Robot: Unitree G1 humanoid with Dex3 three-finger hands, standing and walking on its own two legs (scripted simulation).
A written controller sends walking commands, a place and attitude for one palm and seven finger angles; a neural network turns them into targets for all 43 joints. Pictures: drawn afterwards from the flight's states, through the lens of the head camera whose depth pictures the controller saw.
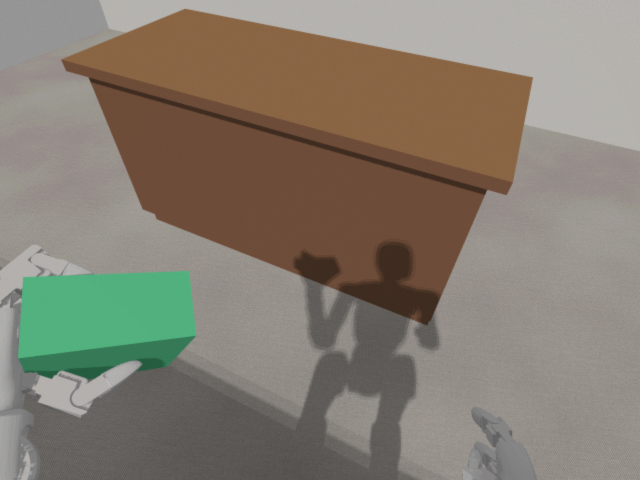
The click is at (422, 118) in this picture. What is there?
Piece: table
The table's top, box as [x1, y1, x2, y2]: [61, 9, 532, 194]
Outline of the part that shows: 61,59 66,70 504,194 507,193 513,178 532,77 188,9 183,9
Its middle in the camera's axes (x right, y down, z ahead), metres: -0.07 -0.52 +1.22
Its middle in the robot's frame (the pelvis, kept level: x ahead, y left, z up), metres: +1.26 +0.15 -0.05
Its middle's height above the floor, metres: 0.73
